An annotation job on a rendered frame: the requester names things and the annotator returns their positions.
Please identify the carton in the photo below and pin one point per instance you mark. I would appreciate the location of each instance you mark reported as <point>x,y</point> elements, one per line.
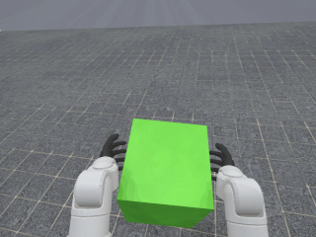
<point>166,175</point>

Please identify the robot right hand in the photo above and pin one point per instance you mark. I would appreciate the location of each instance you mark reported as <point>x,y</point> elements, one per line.
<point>226,158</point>

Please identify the right robot forearm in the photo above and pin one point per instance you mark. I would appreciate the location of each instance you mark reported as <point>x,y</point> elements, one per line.
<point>244,203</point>

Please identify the robot left hand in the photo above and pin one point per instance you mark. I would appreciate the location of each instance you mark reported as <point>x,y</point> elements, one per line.
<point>110,145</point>

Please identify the left robot forearm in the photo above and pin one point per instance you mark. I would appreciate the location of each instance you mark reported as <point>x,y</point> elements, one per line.
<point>92,199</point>

